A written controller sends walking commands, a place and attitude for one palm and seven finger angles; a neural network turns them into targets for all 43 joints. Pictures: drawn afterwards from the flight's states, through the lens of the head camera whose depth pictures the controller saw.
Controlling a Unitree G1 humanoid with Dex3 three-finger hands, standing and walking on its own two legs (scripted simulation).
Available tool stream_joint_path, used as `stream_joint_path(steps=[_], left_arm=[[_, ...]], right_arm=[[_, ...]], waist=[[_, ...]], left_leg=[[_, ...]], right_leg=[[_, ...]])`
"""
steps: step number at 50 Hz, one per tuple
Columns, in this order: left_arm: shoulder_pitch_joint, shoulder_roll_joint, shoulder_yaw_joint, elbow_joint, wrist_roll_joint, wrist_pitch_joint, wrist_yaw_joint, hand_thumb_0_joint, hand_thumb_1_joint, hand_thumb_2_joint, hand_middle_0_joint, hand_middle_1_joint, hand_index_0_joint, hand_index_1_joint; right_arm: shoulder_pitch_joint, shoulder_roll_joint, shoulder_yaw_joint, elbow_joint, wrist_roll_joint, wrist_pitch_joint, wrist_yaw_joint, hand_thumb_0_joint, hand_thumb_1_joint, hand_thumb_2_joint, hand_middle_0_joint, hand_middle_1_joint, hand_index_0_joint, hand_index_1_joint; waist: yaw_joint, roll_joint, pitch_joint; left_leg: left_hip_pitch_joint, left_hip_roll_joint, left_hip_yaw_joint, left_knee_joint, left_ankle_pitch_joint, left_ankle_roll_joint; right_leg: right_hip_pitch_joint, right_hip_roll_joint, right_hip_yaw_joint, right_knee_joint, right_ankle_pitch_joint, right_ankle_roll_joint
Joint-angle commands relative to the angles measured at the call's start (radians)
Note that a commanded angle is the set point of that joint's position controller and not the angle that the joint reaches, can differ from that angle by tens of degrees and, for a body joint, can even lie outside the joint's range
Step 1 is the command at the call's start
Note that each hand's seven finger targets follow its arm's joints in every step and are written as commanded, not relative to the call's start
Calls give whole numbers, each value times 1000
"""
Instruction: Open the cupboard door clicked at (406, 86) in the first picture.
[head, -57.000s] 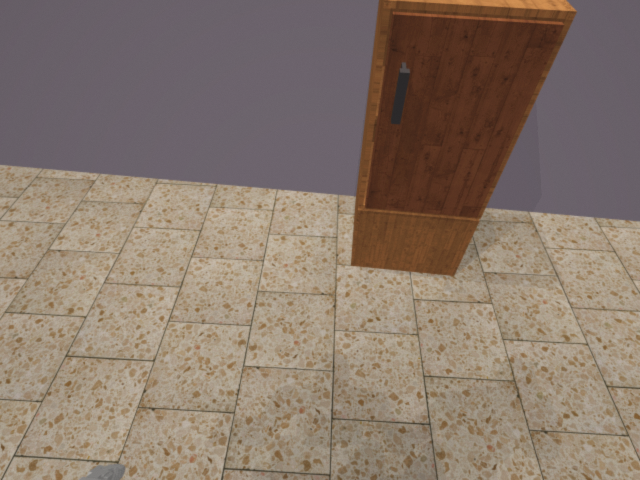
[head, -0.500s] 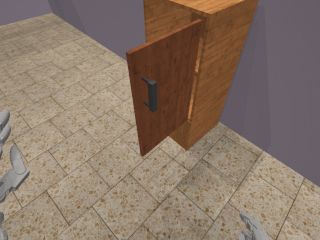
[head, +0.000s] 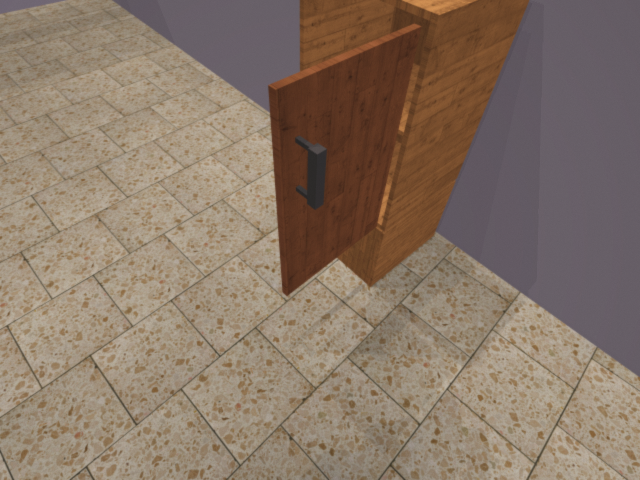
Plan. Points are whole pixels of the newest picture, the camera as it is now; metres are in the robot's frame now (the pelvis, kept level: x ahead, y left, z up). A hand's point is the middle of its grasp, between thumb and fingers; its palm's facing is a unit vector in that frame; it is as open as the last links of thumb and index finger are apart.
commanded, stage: let the arm hang, fingers relaxed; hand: left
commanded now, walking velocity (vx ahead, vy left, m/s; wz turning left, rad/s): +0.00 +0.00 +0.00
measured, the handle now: (308, 172) +0.62 +0.07 +0.00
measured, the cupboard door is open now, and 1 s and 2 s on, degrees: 92 92 92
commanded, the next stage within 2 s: look to check the result in 0.60 s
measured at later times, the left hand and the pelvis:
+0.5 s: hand out of the picture -0.01 +0.17 -0.18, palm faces +0.03 -0.99 -0.15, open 7.3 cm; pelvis +0.00 +0.02 +0.00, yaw -1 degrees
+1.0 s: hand out of the picture -0.01 +0.17 -0.18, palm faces +0.02 -0.98 -0.19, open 7.4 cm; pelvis +0.01 +0.01 +0.00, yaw -1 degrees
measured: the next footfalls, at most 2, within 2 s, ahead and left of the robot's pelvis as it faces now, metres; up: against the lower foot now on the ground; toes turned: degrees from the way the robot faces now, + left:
none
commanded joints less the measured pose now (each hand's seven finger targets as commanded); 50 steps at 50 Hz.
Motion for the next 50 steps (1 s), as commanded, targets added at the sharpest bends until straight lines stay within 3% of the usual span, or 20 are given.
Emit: stream_joint_path(steps=[1, 9, 15, 24, 34, 38, 43, 50], left_arm=[[20, 66, 10, -18, 2, -24, 4, 0, 900, 900, -200, -300, -200, -300], [88, 25, 14, 9, 4, -22, 14, 0, 900, 900, -200, -300, -200, -300], [107, 5, 20, 8, 7, -24, 19, 0, 900, 900, -200, -300, -200, -300], [95, -14, 23, 1, 9, -26, 20, 0, 900, 900, -200, -300, -200, -300], [90, -6, 20, -3, 9, -31, 18, 0, 900, 900, -200, -300, -200, -300], [85, 1, 19, 0, 8, -35, 18, 0, 900, 900, -200, -300, -200, -300], [80, 8, 15, 4, 5, -36, 19, 0, 900, 900, -200, -300, -200, -300], [82, 10, 14, 9, 4, -39, 21, 0, 900, 900, -200, -300, -200, -300]], right_arm=[[51, -99, -25, -16, -4, -25, -9, 0, -900, -900, 200, 300, 200, 300], [114, -54, -24, 19, -6, -30, -11, 0, -900, -900, 200, 300, 200, 300], [126, -40, -24, 23, -4, -38, -14, 0, -900, -900, 200, 300, 200, 300], [128, -26, -27, 18, -7, -41, -15, 0, -900, -900, 200, 300, 200, 300], [112, -42, -28, 8, -5, -44, -13, 0, -900, -900, 200, 300, 200, 300], [107, -43, -27, 14, -3, -45, -13, 0, -900, -900, 200, 300, 200, 300], [97, -46, -23, 24, -1, -44, -13, 0, -900, -900, 200, 300, 200, 300], [89, -50, -22, 29, 1, -43, -14, 0, -900, -900, 200, 300, 200, 300]], waist=[[-16, 12, 5], [-9, -20, 20], [-2, 27, 26], [-9, 49, 47], [-12, 31, 24], [-14, -5, 8], [-15, 14, 7], [-11, -3, 11]], left_leg=[[5, 86, -75, -105, -91, 21], [-23, 83, -76, -119, -127, 32], [-50, 90, -95, -142, -138, 36], [-64, 86, -100, -157, -171, 32], [-23, 88, -90, -143, -116, 32], [7, 85, -74, -124, -53, 30], [30, 86, -65, -112, -9, 26], [47, 87, -59, -104, 27, 24]], right_leg=[[-57, -137, 150, -128, -150, -10], [-78, -126, 150, -88, -166, -7], [-60, -114, 135, -50, -109, -2], [-70, -114, 136, -50, -102, 1], [-68, -120, 142, -59, -71, 2], [-60, -128, 145, -66, -54, 2], [-58, -130, 149, -72, -38, 1], [-50, -131, 147, -84, -26, 1]])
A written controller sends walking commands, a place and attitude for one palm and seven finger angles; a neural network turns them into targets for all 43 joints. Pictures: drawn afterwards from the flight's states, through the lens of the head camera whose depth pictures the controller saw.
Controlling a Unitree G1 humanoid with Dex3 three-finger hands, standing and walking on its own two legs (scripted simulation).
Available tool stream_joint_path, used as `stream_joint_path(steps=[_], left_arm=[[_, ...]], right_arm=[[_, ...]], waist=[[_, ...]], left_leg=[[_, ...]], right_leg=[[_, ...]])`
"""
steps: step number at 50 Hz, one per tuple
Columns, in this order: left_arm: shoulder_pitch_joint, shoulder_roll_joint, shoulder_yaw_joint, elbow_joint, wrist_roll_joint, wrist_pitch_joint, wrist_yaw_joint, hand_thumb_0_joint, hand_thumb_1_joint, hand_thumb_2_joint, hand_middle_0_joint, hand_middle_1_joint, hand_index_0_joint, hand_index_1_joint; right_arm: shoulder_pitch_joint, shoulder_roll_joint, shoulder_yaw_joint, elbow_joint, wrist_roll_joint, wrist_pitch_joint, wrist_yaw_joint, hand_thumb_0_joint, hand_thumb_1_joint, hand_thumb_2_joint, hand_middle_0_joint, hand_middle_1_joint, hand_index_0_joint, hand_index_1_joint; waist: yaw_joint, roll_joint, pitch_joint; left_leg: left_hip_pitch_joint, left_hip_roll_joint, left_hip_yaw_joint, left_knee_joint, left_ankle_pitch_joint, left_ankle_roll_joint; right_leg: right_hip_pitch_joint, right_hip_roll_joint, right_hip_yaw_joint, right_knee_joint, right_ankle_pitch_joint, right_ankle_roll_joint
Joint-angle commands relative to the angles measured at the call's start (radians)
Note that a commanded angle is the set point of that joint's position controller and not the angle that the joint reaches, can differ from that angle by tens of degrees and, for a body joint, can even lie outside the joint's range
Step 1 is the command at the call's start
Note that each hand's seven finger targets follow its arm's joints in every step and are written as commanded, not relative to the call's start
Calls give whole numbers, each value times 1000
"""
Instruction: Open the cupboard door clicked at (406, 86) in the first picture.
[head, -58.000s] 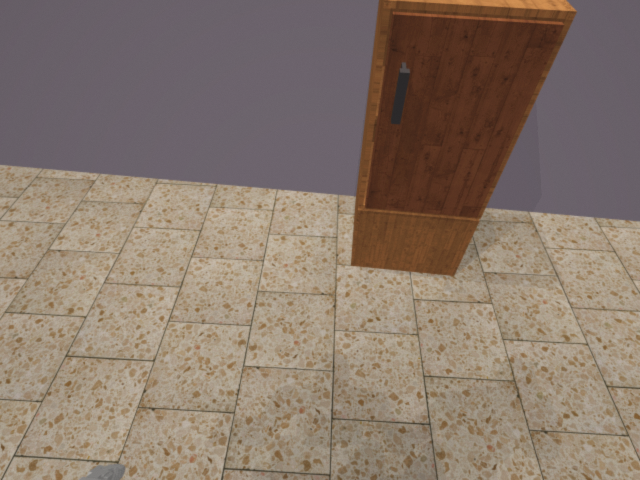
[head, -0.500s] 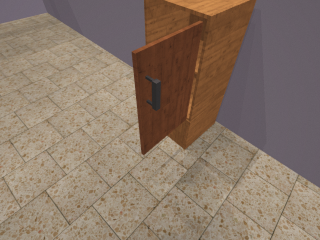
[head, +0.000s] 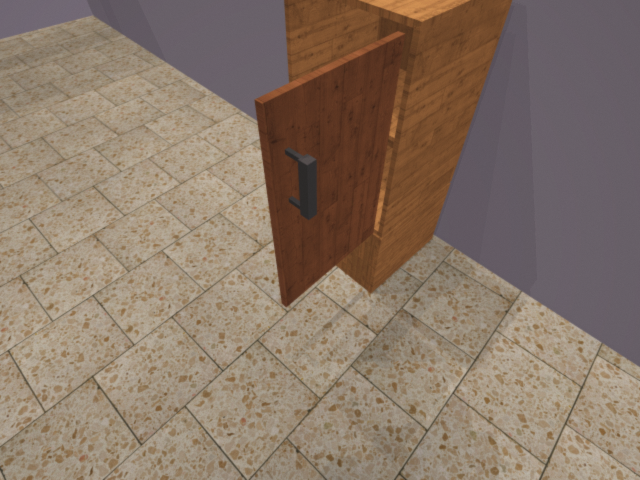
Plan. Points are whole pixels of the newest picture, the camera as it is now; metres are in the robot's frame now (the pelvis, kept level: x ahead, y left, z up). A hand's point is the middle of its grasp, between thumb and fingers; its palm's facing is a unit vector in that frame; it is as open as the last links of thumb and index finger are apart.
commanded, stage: look to check the result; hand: left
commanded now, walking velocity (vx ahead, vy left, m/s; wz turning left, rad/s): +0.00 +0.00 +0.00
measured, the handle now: (300, 183) +0.61 +0.08 +0.00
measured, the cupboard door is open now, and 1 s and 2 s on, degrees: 92 92 92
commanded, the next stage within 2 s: stand and wait in 0.22 s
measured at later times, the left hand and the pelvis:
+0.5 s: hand out of the picture -0.01 +0.15 -0.18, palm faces +0.05 -0.98 -0.17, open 7.4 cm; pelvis +0.01 -0.01 +0.00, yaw +0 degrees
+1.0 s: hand out of the picture +0.00 +0.14 -0.18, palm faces +0.06 -0.98 -0.18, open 7.4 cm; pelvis +0.02 -0.02 +0.00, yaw +0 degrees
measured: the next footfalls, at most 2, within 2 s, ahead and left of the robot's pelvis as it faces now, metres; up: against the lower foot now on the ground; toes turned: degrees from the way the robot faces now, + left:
none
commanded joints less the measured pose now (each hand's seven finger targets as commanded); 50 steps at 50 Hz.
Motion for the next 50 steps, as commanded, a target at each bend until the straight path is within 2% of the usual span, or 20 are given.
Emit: stream_joint_path(steps=[1, 5, 9, 20, 23, 33, 38, 40, 42, 46, 50], left_arm=[[73, 91, 13, -20, 2, -10, 2, 0, 900, 900, -200, -300, -200, -300], [75, 92, 14, -21, 3, -12, 2, 0, 900, 900, -200, -300, -200, -300], [67, 88, 13, -23, 2, -10, 2, 0, 900, 900, -200, -300, -200, -300], [72, 83, 15, -25, 2, -14, 2, 0, 900, 900, -200, -300, -200, -300], [73, 82, 13, -22, 0, -13, 2, 0, 900, 900, -200, -300, -200, -300], [86, 83, 13, -19, 0, -16, 2, 0, 900, 900, -200, -300, -200, -300], [86, 81, 12, -18, 0, -16, 3, 0, 900, 900, -200, -300, -200, -300], [89, 87, 14, -18, 0, -17, 3, 0, 900, 900, -200, -300, -200, -300], [87, 84, 11, -17, 0, -16, 2, 0, 900, 900, -200, -300, -200, -300], [84, 86, 12, -19, 0, -18, 3, 0, 900, 900, -200, -300, -200, -300], [88, 88, 12, -19, 0, -18, 2, 0, 900, 900, -200, -300, -200, -300]], right_arm=[[68, -81, -11, -8, -5, -11, -2, 0, -900, -900, 200, 300, 200, 300], [67, -83, -11, -6, -4, -11, -3, 0, -900, -900, 200, 300, 200, 300], [70, -77, -10, -2, -7, -12, -4, 0, -900, -900, 200, 300, 200, 300], [69, -78, -12, -4, -4, -12, -6, 0, -900, -900, 200, 300, 200, 300], [68, -74, -10, 0, -6, -13, -7, 0, -900, -900, 200, 300, 200, 300], [70, -77, -10, 1, -4, -16, -10, 0, -900, -900, 200, 300, 200, 300], [65, -80, -9, 2, -4, -13, -10, 0, -900, -900, 200, 300, 200, 300], [65, -86, -9, -1, -2, -15, -10, 0, -900, -900, 200, 300, 200, 300], [66, -80, -8, 1, -4, -14, -10, 0, -900, -900, 200, 300, 200, 300], [65, -82, -10, 1, -4, -15, -9, 0, -900, -900, 200, 300, 200, 300], [62, -86, -9, -1, -2, -14, -10, 0, -900, -900, 200, 300, 200, 300]], waist=[[-1, -12, 35], [3, -19, 41], [1, 2, 41], [4, -16, 48], [3, -3, 41], [4, -13, 21], [4, -3, 43], [6, -24, 41], [4, -5, 48], [3, -10, 33], [7, -14, 47]], left_leg=[[8, 103, -92, -73, 33, 10], [13, 103, -89, -71, 42, 7], [5, 101, -90, -77, 40, 5], [17, 102, -87, -68, 58, 5], [22, 103, -86, -69, 74, 5], [40, 109, -85, -63, 110, 7], [36, 107, -83, -65, 96, 5], [43, 110, -84, -68, 105, 6], [35, 107, -82, -68, 97, 4], [41, 107, -81, -65, 101, 5], [43, 106, -83, -66, 101, 5]], right_leg=[[-45, -113, 114, -117, 1, -13], [-42, -110, 113, -122, 4, -14], [-31, -112, 113, -121, 8, -14], [-28, -110, 106, -129, 21, -15], [-18, -113, 110, -125, 42, -16], [4, -113, 107, -123, 89, -17], [-5, -111, 109, -130, 78, -16], [-7, -110, 106, -130, 80, -16], [-5, -112, 108, -132, 80, -15], [5, -115, 105, -134, 85, -15], [-3, -111, 106, -136, 83, -16]])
